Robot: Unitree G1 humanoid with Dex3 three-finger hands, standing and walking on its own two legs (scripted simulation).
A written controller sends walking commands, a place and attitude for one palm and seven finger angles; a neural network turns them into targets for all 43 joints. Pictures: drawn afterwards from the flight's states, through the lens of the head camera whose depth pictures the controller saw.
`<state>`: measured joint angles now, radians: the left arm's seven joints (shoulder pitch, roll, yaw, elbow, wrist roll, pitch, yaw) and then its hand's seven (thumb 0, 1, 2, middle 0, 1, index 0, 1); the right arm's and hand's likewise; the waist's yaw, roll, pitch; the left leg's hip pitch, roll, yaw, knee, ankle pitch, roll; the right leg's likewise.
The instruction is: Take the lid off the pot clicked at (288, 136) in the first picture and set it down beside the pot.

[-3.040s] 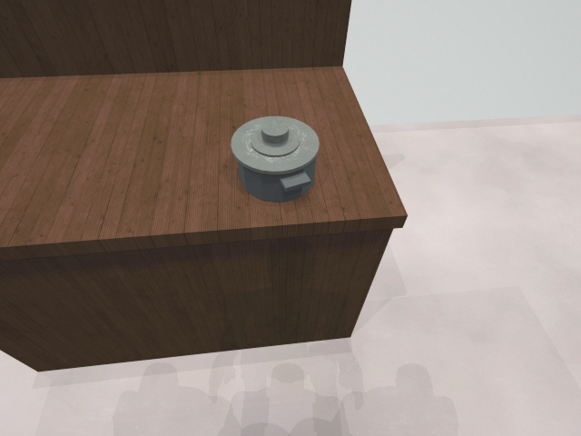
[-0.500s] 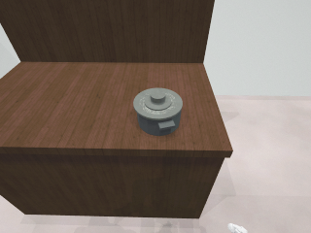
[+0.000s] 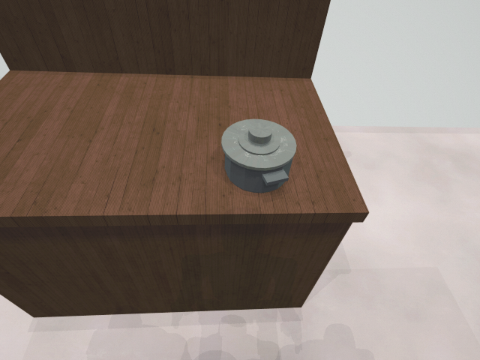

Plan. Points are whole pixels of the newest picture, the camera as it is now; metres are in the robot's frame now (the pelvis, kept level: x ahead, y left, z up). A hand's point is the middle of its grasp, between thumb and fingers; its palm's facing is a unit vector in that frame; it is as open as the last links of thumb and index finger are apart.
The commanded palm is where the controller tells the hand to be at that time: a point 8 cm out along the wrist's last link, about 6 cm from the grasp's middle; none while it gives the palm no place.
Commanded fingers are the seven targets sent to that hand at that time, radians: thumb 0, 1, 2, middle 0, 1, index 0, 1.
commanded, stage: come to a stop and stand still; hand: left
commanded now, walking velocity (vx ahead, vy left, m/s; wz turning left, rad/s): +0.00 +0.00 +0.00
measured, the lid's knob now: (260, 133) +0.57 -0.01 +0.07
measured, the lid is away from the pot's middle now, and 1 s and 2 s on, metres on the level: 0.00 0.00 0.00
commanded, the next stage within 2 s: look again from close up in 0.18 s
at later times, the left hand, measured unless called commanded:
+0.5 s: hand out of the picture +0.02 +0.15 -0.17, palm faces +0.04 -0.99 -0.16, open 7.4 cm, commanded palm none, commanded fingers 0.00 0.90 0.90 -0.20 -0.30 -0.20 -0.30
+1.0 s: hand out of the picture +0.08 +0.15 -0.17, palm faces +0.04 -0.98 -0.19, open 7.3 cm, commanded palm none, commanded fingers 0.00 0.90 0.90 -0.20 -0.30 -0.20 -0.30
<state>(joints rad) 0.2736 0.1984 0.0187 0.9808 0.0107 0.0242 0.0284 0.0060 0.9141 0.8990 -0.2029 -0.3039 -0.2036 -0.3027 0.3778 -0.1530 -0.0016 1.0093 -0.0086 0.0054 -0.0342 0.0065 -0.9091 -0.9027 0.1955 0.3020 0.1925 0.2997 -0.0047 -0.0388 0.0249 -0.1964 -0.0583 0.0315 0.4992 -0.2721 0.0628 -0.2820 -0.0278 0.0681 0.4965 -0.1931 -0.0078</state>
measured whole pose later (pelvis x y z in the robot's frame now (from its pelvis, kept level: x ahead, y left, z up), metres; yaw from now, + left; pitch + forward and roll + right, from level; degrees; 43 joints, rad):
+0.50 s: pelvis +0.04 -0.01 +0.00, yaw -1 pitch +0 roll +0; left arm 0.34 0.13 -0.01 1.07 0.01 0.00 0.03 0.00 0.91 0.90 -0.20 -0.30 -0.20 -0.30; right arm 0.29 -0.15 -0.01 1.05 0.00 -0.02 -0.04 0.01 -0.91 -0.90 0.20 0.30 0.19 0.30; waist 0.01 -0.01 0.01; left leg -0.15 -0.04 0.03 0.46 -0.31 0.04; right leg -0.25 -0.02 0.06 0.48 -0.23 0.03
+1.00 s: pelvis +0.06 -0.03 +0.00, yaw +0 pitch +0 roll +0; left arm 0.28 0.17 0.00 1.07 0.00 -0.01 0.04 0.00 0.92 0.90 -0.20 -0.30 -0.20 -0.30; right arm 0.28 -0.14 0.00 1.11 0.00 -0.02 -0.04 0.01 -0.92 -0.90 0.20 0.30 0.19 0.30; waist 0.00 -0.01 0.01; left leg -0.10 -0.01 0.01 0.44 -0.34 0.02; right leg -0.20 0.01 0.03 0.46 -0.26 0.01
